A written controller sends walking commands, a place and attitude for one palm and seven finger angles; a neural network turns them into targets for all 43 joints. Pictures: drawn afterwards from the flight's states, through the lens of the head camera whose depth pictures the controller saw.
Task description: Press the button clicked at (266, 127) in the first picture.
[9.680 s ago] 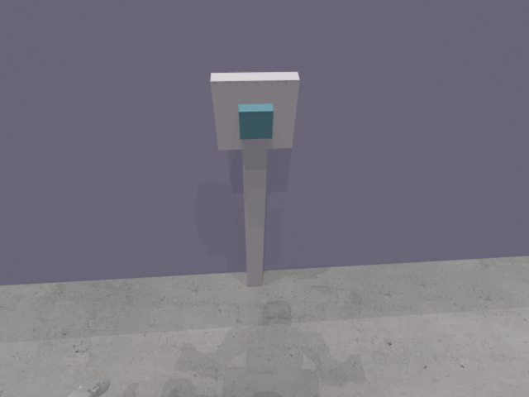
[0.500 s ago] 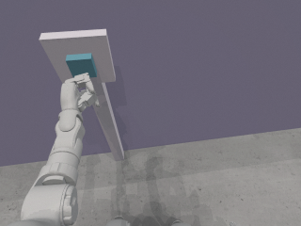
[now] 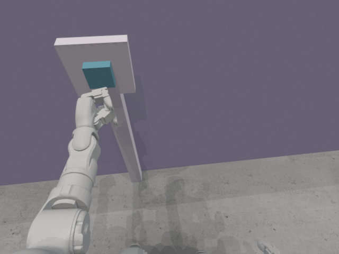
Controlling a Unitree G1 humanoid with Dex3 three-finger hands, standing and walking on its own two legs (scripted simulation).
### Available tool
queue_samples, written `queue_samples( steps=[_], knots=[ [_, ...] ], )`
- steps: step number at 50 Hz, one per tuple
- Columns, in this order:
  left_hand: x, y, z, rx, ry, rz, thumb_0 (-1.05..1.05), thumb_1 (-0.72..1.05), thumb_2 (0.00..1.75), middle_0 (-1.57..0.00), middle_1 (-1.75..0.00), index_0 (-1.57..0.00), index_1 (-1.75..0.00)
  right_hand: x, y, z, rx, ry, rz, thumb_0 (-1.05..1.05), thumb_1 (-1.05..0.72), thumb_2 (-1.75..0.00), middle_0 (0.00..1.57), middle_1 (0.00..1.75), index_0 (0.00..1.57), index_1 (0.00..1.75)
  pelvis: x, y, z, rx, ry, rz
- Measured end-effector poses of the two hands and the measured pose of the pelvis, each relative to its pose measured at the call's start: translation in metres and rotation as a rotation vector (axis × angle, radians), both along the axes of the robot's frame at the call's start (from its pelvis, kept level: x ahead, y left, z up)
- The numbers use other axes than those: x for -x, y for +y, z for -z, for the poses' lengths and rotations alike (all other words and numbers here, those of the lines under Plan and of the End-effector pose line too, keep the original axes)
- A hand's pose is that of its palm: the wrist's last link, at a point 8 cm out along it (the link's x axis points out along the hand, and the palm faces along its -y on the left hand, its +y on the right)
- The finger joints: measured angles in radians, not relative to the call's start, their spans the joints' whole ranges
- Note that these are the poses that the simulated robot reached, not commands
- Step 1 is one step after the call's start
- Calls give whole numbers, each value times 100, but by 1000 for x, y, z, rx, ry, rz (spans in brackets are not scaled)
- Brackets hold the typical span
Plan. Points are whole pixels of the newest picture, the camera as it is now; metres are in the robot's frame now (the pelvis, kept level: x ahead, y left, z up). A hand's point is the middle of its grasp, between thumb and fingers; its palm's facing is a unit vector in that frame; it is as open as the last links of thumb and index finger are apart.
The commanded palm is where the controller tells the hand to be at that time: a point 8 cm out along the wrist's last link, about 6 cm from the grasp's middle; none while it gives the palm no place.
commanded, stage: aim a knuckle at the button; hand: left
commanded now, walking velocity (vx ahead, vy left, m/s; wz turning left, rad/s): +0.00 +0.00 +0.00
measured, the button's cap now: (100, 74) +0.53 +0.18 +0.12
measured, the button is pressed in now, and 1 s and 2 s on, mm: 0 9 0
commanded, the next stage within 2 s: press the button with the knuckle in 0.08 s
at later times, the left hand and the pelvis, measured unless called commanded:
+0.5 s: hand (111, 100) +0.46 +0.14 +0.09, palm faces +0.11 -0.99 -0.01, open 3.1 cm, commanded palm +0.43 +0.20 +0.09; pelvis +0.01 +0.00 +0.00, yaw -1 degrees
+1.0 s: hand (108, 95) +0.48 +0.15 +0.09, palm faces +0.12 -0.99 +0.00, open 2.7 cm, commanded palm +0.47 +0.21 +0.09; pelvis +0.00 +0.00 -0.01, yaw +0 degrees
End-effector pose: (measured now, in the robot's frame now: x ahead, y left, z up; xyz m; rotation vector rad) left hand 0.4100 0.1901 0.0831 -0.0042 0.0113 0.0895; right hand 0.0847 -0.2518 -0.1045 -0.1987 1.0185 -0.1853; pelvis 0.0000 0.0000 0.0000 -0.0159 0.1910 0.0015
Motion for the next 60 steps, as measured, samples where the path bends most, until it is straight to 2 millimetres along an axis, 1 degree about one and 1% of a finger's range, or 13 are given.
queue_samples(
  steps=[3,7,10,15,17,24,28,31,37,47,53,60],
  knots=[
    [-2,2,2,3,-5,-24,2,90,90,-130,-150,-130,-150,-1,2,-1,-1,-9,3,0,-90,-90,20,30,20,30,-1,0,0,-2,6,7],
    [-3,5,-4,-21,-52,-34,2,90,90,-130,-150,-130,-150,2,4,2,-12,3,3,0,-90,-90,20,30,20,30,-3,1,1,-1,11,9],
    [-5,6,-7,-28,-56,-26,2,90,90,-130,-150,-130,-150,6,6,5,-22,29,4,0,-90,-90,20,30,20,30,-5,2,2,-1,11,8],
    [-11,9,1,-12,7,-24,2,90,90,-130,-150,-130,-150,13,6,7,-21,66,17,0,-90,-90,20,30,20,30,-7,1,1,0,12,5],
    [-14,10,1,-9,9,-30,2,90,90,-130,-150,-130,-150,16,5,6,-16,73,25,0,-90,-90,20,30,20,30,-8,1,0,1,15,6],
    [-22,5,-12,-17,-65,-20,2,91,90,-130,-150,-130,-150,24,1,8,-13,94,36,0,-90,-90,20,30,20,30,-11,2,2,1,27,11],
    [-27,7,-5,-12,-3,-22,2,90,90,-130,-150,-130,-150,27,-1,7,-9,106,46,0,-90,-90,20,30,20,30,-11,1,1,-1,26,12],
    [-30,11,-1,-10,19,-37,2,90,90,-130,-150,-130,-150,29,-2,6,-3,110,53,0,-90,-90,20,30,20,30,-10,0,1,0,30,12],
    [-34,12,-11,-16,-55,-40,3,91,91,-130,-150,-130,-150,35,-3,9,1,132,50,0,-90,-90,20,30,20,30,-8,0,3,3,39,9],
    [-43,15,-9,-11,-5,-29,-4,87,94,-130,-150,-130,-150,49,-2,12,6,172,49,0,-90,-90,20,30,20,30,-1,0,6,8,53,-1],
    [-50,18,-8,-15,-9,-30,-5,84,95,-130,-150,-130,-150,63,-4,13,22,192,52,0,-90,-90,20,30,20,30,6,0,10,14,68,-5],
    [-53,20,-7,-23,-17,-14,-6,81,97,-130,-150,-133,-150,83,-4,15,38,231,59,0,-90,-90,20,30,20,30,14,3,14,23,85,-10]
  ],
)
